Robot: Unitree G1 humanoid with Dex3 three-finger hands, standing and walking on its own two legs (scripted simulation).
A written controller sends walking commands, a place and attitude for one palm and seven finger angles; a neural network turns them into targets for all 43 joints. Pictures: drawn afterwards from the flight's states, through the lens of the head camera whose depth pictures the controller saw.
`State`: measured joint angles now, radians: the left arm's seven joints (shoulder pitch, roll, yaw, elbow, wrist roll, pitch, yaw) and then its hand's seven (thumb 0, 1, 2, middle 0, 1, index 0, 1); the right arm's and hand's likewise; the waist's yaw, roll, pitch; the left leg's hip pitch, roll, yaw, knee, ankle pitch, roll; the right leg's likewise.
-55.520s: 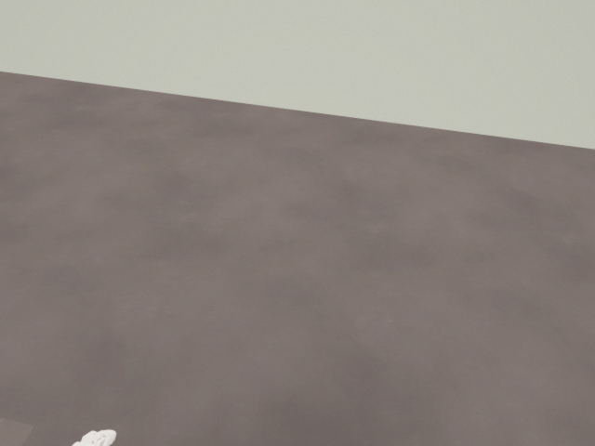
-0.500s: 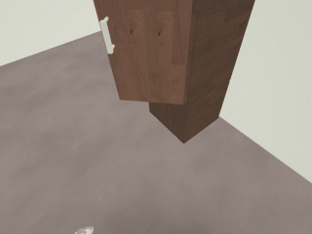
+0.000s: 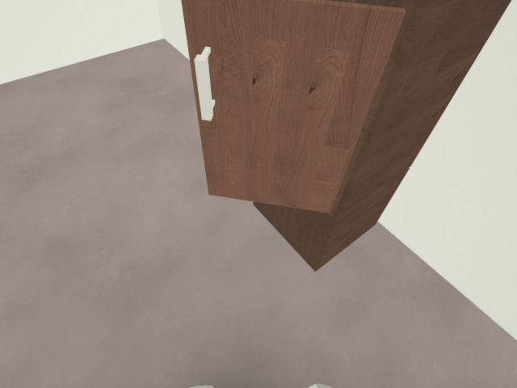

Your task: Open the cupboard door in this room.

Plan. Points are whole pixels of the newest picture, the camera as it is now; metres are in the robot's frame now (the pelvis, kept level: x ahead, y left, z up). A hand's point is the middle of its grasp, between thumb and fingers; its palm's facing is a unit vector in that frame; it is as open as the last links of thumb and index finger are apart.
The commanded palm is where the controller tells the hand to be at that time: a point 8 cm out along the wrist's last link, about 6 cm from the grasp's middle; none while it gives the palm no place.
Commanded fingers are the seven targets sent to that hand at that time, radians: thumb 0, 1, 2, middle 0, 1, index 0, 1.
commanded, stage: come to a stop and stand still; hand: left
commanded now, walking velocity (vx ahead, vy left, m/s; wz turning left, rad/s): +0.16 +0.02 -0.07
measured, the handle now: (207, 84) +0.66 +0.18 +0.09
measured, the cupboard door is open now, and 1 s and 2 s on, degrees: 43 43 43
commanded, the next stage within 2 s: look again from close up in 0.98 s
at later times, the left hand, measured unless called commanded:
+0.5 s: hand (167, 352) +0.19 +0.18 -0.17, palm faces -0.01 -0.98 -0.22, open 7.4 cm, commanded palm none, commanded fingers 0.00 0.90 0.90 -0.20 -0.30 -0.20 -0.30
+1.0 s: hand out of the picture +0.11 +0.16 -0.16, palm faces -0.01 -0.97 -0.25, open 7.3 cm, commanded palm none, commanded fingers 0.00 0.90 0.90 -0.20 -0.30 -0.20 -0.30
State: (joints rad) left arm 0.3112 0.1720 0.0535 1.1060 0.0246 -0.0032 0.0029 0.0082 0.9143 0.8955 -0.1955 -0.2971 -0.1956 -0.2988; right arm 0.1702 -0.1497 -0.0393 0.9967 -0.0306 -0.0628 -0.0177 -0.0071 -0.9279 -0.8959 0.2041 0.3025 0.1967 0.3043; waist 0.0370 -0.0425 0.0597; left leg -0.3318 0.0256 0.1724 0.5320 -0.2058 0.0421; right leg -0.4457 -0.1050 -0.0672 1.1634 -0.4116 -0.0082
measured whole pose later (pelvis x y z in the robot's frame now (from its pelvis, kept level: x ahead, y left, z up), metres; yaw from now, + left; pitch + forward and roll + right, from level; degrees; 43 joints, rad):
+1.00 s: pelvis +0.08 -0.02 +0.00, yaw -1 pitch +0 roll +1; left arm 0.25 0.16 -0.01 1.03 0.02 0.01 0.03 0.01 0.92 0.90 -0.20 -0.30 -0.20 -0.30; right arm 0.22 -0.19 -0.02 0.98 -0.02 0.00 -0.02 0.00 -0.93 -0.90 0.20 0.30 0.20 0.30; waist 0.00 0.04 0.03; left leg -0.19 0.04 0.12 0.50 -0.30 -0.01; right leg -0.26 0.00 -0.02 0.56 -0.30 -0.03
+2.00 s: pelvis +0.07 -0.03 -0.03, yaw +2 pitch +8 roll +2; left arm 0.32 0.16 0.13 0.20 -0.23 -0.50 -0.25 0.01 0.78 0.83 -0.20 -0.39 -0.20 -0.39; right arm 0.17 -0.30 -0.08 0.66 0.01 -0.30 -0.03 0.01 -0.92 -0.90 0.20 0.30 0.19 0.30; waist -0.01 -0.01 -0.11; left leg -0.51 0.02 0.04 0.78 -0.41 -0.02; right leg -0.56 -0.03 -0.06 0.83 -0.41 -0.04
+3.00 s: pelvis +0.05 +0.01 -0.02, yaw +3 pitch +3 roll -2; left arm 0.07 0.39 0.35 0.18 -0.33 -0.14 -0.47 -0.01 -0.39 0.35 -0.29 -1.13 -0.29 -1.13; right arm 0.24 -0.28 0.07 0.56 0.04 -0.28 -0.09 0.01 -0.91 -0.90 0.21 0.30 0.20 0.30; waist 0.02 0.02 -0.05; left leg -0.45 0.02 0.01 0.80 -0.41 0.02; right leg -0.44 -0.02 -0.09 0.73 -0.34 0.01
